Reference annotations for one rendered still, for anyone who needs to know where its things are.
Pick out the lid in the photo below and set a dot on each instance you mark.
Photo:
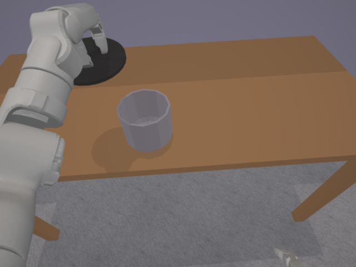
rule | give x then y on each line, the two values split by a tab
105	66

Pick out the robot left forearm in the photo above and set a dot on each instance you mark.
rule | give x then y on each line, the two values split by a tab
42	89

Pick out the knob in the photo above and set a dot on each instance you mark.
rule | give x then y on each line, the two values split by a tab
92	49

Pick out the robot left hand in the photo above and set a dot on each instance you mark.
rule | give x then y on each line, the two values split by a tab
90	20

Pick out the table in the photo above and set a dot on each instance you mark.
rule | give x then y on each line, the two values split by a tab
234	105

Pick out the pot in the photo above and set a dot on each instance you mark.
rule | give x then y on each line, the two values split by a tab
145	117

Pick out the robot right hand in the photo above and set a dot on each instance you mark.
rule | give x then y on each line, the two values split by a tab
288	257

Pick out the left robot upper arm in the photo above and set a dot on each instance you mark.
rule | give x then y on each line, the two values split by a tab
29	158

